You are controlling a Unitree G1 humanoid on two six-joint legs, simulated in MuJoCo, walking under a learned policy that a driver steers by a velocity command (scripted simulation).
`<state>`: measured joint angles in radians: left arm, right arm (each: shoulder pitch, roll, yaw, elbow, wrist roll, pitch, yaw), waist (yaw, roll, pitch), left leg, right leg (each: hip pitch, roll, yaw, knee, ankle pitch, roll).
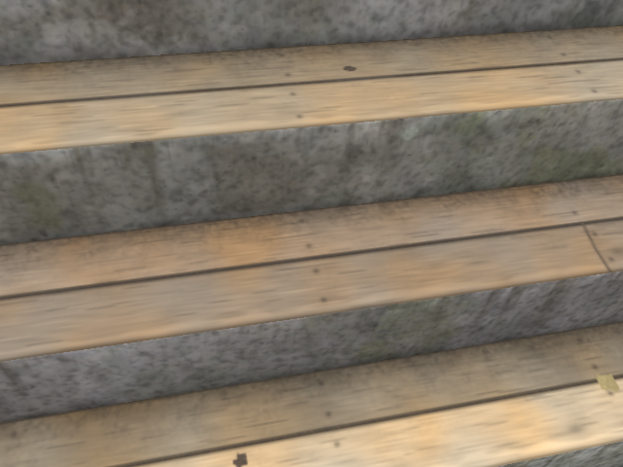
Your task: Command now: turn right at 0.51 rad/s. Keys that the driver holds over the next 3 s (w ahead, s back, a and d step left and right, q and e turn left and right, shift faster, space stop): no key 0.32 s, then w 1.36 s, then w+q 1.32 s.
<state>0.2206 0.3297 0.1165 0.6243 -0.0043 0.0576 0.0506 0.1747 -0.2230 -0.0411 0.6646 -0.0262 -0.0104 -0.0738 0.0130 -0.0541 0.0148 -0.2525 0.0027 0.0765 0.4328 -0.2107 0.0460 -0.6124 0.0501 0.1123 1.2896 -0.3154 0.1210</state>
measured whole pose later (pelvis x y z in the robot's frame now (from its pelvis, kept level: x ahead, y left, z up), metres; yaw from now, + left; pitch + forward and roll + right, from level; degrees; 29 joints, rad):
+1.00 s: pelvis +0.06 -0.08 +0.01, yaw -5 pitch +1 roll +0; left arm 0.32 0.22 0.03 0.81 0.03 -0.07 -0.01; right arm 0.19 -0.24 -0.03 0.79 -0.04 -0.04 0.01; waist 0.02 0.03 0.01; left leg -0.43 0.03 0.03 0.86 -0.30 0.03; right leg -0.12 0.06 -0.03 0.29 -0.19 -0.07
